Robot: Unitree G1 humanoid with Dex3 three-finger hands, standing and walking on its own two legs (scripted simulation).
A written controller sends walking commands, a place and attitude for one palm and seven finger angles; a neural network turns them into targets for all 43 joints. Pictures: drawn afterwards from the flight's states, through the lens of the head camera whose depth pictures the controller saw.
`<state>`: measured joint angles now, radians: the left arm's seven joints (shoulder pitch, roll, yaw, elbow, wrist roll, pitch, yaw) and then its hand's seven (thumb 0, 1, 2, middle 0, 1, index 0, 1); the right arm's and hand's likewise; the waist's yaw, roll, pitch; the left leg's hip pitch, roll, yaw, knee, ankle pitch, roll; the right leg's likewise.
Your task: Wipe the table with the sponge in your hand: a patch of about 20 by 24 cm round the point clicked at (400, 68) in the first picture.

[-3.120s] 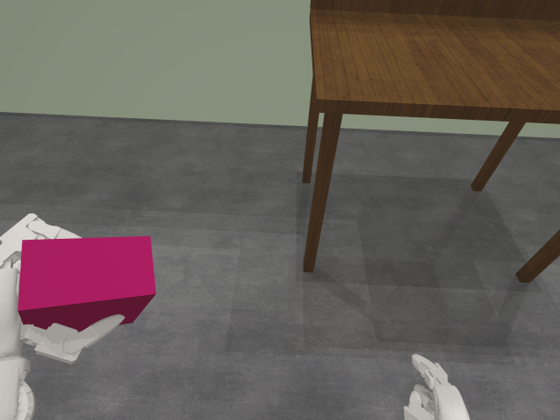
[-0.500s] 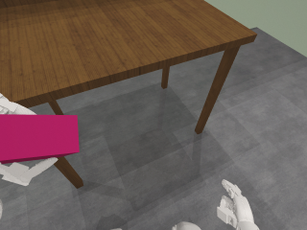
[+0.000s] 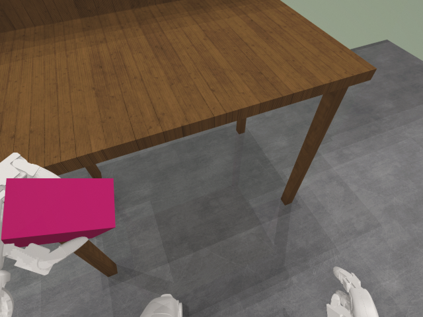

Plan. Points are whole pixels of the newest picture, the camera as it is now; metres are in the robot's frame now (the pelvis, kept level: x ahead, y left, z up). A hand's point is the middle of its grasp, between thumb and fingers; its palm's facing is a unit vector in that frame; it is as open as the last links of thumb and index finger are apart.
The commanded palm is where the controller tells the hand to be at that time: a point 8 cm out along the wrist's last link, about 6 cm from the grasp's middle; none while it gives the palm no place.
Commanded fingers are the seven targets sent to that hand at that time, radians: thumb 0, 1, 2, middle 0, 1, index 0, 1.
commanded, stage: take the last steps up to it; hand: left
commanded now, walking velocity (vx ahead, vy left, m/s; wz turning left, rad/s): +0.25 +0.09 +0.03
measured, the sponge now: (72, 213) +0.23 +0.20 +0.15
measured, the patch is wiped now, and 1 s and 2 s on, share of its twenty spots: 0.00 0.00 0.00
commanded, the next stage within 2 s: come to a stop and stand still in 0.42 s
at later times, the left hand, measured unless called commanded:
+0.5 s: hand (40, 151) +0.31 +0.26 +0.19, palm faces +0.39 -0.78 -0.48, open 10.4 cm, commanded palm +0.26 +0.31 +0.17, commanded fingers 0.00 0.10 1.30 -1.20 -1.60 -1.20 -1.60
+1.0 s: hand (16, 127) +0.34 +0.30 +0.20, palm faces +0.46 -0.72 -0.52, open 10.4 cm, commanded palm +0.27 +0.31 +0.17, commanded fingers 0.00 0.10 1.30 -1.20 -1.60 -1.20 -1.60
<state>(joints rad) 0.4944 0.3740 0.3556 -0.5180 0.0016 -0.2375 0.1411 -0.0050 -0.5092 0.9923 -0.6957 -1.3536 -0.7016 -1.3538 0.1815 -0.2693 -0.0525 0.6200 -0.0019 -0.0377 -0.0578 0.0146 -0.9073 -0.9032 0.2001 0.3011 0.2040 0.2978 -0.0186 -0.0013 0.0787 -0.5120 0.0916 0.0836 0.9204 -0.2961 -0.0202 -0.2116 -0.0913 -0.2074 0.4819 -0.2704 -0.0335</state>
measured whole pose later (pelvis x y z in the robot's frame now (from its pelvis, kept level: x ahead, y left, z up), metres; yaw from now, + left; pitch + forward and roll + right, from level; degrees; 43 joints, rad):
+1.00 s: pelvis +0.10 +0.04 -0.01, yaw -1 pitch +0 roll +0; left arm 0.30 0.54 0.49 -0.41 -0.02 -0.30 0.13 0.00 -0.51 1.00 -0.69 -1.36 -0.70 -1.36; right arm 0.19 -0.26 -0.06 0.57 0.01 -0.10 -0.06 0.01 -0.91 -0.90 0.20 0.30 0.20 0.30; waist 0.04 0.00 0.08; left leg -0.29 0.03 0.05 0.57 -0.27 -0.02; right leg -0.33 -0.04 -0.15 0.55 -0.22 -0.03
